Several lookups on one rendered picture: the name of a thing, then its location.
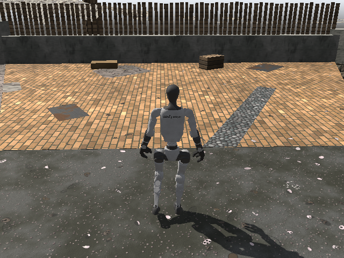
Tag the right robot thigh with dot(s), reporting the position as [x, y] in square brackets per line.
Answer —
[182, 165]

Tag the left robot thigh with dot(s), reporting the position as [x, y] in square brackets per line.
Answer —
[159, 161]

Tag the robot thigh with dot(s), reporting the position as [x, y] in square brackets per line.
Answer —
[182, 165]
[159, 161]

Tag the left robot upper arm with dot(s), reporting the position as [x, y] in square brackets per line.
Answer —
[152, 121]

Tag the robot left forearm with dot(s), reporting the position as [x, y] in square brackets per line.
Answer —
[145, 141]

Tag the robot left hand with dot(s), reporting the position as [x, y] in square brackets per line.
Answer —
[147, 150]

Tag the robot right hand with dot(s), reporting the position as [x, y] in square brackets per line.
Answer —
[197, 154]

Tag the right robot upper arm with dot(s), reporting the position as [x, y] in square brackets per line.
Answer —
[192, 123]

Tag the robot right forearm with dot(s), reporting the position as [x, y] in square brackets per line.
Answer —
[198, 143]

